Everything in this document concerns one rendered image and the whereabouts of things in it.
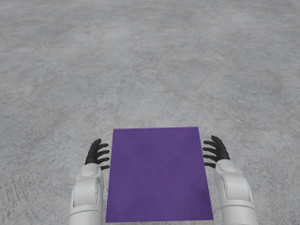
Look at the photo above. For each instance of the right robot forearm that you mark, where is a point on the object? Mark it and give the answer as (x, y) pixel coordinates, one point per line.
(235, 196)

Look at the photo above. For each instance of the right robot hand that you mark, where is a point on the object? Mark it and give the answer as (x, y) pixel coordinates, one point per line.
(220, 151)

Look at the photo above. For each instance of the left robot hand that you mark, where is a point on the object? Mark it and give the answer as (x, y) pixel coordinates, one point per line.
(93, 154)

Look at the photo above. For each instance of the carton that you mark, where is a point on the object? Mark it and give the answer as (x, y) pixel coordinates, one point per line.
(157, 174)

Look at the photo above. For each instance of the left robot forearm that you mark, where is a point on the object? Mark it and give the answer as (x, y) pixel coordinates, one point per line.
(86, 199)

